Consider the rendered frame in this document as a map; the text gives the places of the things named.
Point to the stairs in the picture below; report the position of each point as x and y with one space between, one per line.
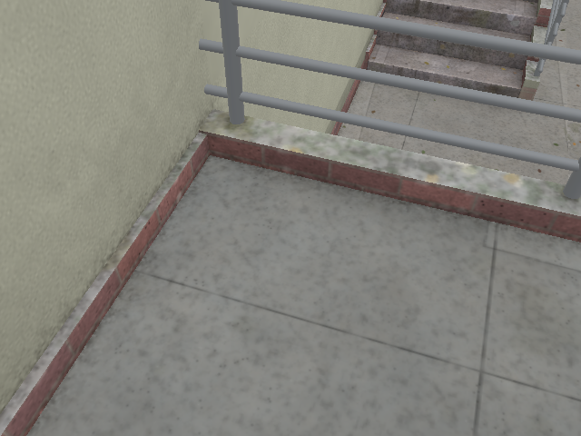
464 66

